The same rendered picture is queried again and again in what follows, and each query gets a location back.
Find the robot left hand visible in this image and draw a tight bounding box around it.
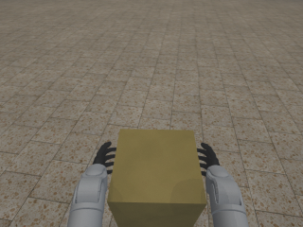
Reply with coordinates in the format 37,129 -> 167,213
92,141 -> 116,174

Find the right robot forearm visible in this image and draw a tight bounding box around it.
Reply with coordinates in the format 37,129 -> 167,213
205,165 -> 249,227

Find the carton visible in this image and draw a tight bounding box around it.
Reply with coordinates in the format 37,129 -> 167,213
107,129 -> 207,227

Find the left robot forearm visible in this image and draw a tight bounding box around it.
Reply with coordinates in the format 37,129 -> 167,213
66,164 -> 108,227

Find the robot right hand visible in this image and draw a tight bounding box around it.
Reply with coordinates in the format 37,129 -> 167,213
197,142 -> 220,176

